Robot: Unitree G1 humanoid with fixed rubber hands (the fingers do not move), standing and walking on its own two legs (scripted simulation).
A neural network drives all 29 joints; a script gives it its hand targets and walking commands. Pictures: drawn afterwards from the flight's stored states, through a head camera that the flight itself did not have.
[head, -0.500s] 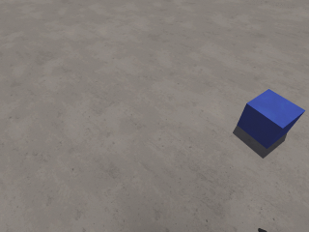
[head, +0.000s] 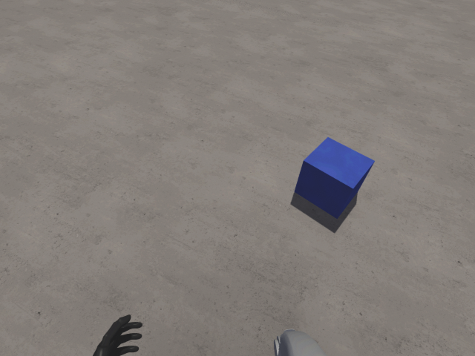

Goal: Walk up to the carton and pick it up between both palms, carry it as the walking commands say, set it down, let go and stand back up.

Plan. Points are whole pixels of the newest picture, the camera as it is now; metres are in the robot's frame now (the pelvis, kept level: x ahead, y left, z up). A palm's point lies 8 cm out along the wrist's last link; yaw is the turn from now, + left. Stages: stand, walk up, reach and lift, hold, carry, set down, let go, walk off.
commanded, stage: walk up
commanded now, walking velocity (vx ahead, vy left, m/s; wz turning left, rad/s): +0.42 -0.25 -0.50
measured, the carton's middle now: (332, 177) +1.07 -0.50 -0.65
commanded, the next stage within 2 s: none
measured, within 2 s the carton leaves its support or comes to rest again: neither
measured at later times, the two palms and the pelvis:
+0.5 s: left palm (189, 297) +0.26 +0.12 -0.12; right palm (442, 309) +0.24 -0.39 -0.13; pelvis +0.20 -0.13 +0.00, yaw -12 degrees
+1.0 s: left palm (241, 174) +0.61 +0.01 -0.14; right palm (439, 276) +0.30 -0.40 -0.10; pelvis +0.44 -0.18 +0.01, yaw -20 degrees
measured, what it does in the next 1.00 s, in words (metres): walks ahead, turning right: right foot, then left foot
